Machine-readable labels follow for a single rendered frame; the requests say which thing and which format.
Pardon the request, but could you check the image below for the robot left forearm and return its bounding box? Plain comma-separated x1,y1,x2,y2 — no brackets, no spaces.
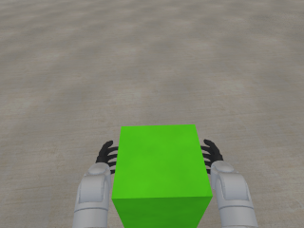
72,162,112,228

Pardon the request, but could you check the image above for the robot right hand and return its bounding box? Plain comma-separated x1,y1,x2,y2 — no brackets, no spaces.
200,139,223,174

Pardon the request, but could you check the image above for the robot right forearm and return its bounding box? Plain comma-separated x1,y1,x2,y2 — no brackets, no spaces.
210,161,259,228

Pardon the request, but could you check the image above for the robot left hand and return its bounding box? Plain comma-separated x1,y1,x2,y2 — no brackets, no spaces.
95,141,119,175

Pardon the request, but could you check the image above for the carton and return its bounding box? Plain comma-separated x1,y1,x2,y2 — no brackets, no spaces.
111,124,213,228

